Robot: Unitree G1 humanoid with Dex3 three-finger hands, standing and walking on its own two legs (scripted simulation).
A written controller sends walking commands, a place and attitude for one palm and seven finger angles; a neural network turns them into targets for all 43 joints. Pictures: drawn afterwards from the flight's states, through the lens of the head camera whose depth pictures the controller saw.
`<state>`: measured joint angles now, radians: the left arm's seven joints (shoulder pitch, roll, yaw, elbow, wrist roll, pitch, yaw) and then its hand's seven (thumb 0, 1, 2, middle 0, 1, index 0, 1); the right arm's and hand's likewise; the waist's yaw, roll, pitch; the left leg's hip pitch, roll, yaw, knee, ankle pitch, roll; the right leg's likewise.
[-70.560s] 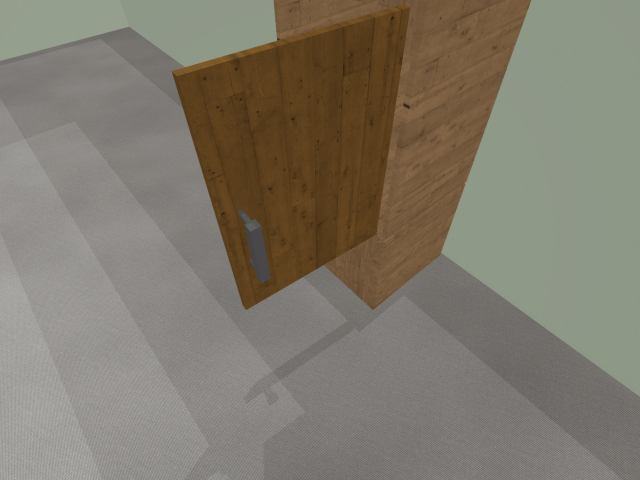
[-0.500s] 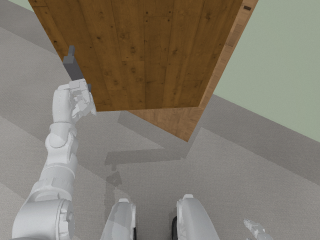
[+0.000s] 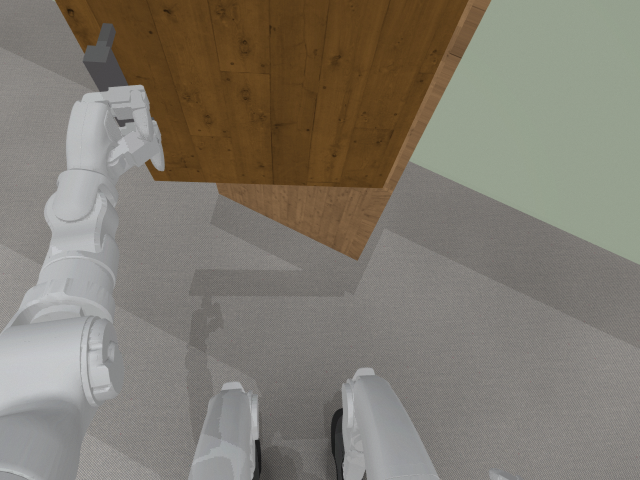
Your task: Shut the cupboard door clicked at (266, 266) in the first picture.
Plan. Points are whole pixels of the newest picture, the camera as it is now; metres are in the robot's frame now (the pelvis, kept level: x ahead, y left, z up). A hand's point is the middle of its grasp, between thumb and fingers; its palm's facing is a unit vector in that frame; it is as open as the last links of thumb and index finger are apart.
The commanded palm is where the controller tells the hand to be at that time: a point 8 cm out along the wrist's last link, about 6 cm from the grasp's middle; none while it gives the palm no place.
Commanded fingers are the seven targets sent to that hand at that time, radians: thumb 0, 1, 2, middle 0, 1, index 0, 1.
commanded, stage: push the door shut along its arc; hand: left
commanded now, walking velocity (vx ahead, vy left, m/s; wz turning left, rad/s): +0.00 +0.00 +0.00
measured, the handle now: (128, 97) +0.58 +0.21 +0.04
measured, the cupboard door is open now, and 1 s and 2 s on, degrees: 27 18 15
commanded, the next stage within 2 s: pull the fist back off the door in 0.94 s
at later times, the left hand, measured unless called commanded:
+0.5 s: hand (195, 97) +0.57 +0.12 +0.05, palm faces -0.23 -0.97 -0.03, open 3.1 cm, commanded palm +0.57 +0.16 +0.05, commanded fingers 0.00 0.90 0.90 -1.30 -1.50 -1.30 -1.50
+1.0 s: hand (203, 75) +0.60 +0.11 +0.06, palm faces -0.32 -0.95 -0.04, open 2.9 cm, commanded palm +0.63 +0.12 +0.05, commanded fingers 0.00 0.90 0.90 -1.30 -1.50 -1.30 -1.50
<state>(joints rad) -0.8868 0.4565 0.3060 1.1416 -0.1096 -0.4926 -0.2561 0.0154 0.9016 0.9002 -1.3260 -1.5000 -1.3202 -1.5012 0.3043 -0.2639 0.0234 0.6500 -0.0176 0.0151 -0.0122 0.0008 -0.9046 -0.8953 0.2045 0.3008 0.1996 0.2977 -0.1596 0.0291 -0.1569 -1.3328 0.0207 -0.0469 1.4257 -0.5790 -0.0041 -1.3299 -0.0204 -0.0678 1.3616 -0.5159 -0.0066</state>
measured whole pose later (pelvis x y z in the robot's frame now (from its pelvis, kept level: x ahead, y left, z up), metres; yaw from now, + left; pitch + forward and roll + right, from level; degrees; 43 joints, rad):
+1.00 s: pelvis +0.00 +0.00 -0.03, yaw -3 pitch +34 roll -5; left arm -1.33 0.70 0.30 1.29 0.01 -0.25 -0.43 -0.01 0.86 0.93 -1.30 -1.50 -1.30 -1.50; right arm 0.35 -0.26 0.08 0.63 -0.03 -0.01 -0.01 0.00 -0.90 -0.90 0.21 0.30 0.20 0.30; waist -0.31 0.05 -0.13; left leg -1.54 0.05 -0.07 1.54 -0.61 0.00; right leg -1.52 0.01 -0.08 1.44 -0.52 -0.01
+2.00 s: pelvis +0.02 +0.00 +0.01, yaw +0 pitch +29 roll -3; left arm -0.90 0.26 0.26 1.12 0.02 -0.55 0.12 0.02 0.90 0.90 -1.30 -1.50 -1.31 -1.50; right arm 0.27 -0.24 -0.01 0.63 -0.07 0.05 0.06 0.00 -0.91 -0.90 0.20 0.30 0.20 0.30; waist -0.18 0.03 -0.17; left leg -1.28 0.02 -0.04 1.38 -0.60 -0.01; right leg -1.29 -0.01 -0.05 1.32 -0.54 0.00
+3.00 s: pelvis +0.07 +0.00 +0.14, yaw +1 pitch -1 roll +0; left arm 0.25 0.30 0.17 -0.11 -0.07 -0.04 0.10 0.01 0.90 0.90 -0.77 -0.92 -0.77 -0.92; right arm 0.19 -0.20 0.06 0.55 0.03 -0.01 -0.10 0.01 -0.90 -0.90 0.20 0.30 0.20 0.30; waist 0.04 0.06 -0.04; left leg -0.20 0.00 0.00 0.55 -0.34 0.00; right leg -0.23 -0.02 -0.04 0.56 -0.31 0.00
